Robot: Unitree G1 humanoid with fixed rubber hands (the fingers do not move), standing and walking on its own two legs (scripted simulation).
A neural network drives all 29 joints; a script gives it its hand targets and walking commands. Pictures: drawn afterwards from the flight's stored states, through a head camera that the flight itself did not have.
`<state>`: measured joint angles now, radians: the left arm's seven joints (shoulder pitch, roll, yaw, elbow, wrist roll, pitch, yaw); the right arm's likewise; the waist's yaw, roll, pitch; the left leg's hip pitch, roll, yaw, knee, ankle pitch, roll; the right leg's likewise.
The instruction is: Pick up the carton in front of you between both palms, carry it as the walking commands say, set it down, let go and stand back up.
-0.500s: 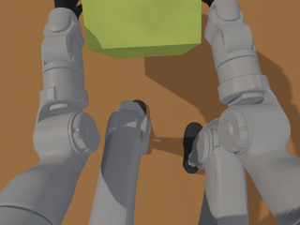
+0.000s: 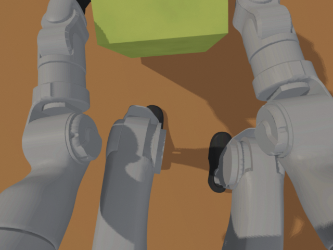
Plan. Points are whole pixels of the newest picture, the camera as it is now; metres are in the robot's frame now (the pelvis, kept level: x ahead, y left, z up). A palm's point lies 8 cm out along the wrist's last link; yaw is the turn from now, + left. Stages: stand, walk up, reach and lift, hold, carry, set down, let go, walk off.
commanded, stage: set down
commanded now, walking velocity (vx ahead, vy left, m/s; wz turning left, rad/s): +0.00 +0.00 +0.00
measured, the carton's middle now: out of the picture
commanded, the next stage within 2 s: none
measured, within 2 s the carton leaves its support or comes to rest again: rests again in 0.12 s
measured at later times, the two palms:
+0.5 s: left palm (75, 2) +0.47 +0.30 -0.17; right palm out of the picture +0.56 +0.00 -0.18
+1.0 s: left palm (60, 10) +0.46 +0.34 -0.20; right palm out of the picture +0.57 -0.03 -0.20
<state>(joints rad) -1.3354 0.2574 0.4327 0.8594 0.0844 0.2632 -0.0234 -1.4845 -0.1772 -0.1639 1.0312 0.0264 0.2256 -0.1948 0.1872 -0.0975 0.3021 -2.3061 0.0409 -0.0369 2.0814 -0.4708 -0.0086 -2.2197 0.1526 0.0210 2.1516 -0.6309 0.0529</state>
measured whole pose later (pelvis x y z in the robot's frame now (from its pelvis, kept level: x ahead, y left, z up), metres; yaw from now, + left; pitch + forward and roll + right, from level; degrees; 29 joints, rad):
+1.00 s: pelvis -0.01 +0.00 -0.01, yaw +1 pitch +35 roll +0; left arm -1.44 0.46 0.39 1.21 -0.11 0.01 -0.01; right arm -1.56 -0.33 0.05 1.08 0.17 0.13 -0.14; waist 0.17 -0.03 0.49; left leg -2.25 0.05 -0.02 2.12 -0.47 0.00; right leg -2.17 0.16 0.04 2.20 -0.64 0.07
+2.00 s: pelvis +0.03 +0.01 +0.20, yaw +3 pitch +46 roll -3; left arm -1.08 0.33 0.41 0.81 -0.04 0.20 -0.06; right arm -1.21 -0.21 -0.19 0.83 -0.02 0.27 -0.13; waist 0.15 -0.06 -0.04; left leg -1.82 -0.01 -0.04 1.38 -0.35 0.00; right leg -1.72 0.07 0.03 1.43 -0.50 0.04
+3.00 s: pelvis +0.13 +0.00 +0.39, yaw +6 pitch +5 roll +1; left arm 0.22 0.20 0.04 0.43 -0.02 0.03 -0.08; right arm 0.13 -0.18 -0.07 0.50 -0.05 0.02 0.01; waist 0.04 0.01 0.04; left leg -0.33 -0.02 -0.04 0.45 -0.20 -0.01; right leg -0.25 0.01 0.06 0.48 -0.32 0.00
